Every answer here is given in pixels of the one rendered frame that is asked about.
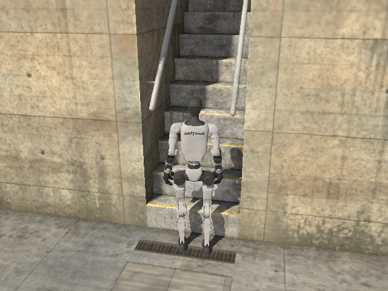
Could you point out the left robot upper arm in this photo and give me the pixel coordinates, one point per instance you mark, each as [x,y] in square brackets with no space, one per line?
[173,137]

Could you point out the left robot hand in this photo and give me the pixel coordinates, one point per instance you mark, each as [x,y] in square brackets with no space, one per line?
[168,176]

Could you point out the robot left shin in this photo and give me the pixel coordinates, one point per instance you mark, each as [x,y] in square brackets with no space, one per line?
[181,223]

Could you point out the left robot foot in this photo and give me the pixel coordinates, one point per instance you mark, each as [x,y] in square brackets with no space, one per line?
[182,247]

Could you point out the right robot upper arm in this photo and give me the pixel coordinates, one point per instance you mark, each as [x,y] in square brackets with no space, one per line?
[213,128]

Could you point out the left robot forearm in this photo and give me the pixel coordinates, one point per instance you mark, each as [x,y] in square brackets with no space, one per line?
[169,162]

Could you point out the right robot hand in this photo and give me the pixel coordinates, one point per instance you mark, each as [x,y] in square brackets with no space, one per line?
[219,176]

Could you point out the right robot forearm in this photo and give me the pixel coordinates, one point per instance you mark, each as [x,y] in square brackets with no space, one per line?
[218,162]

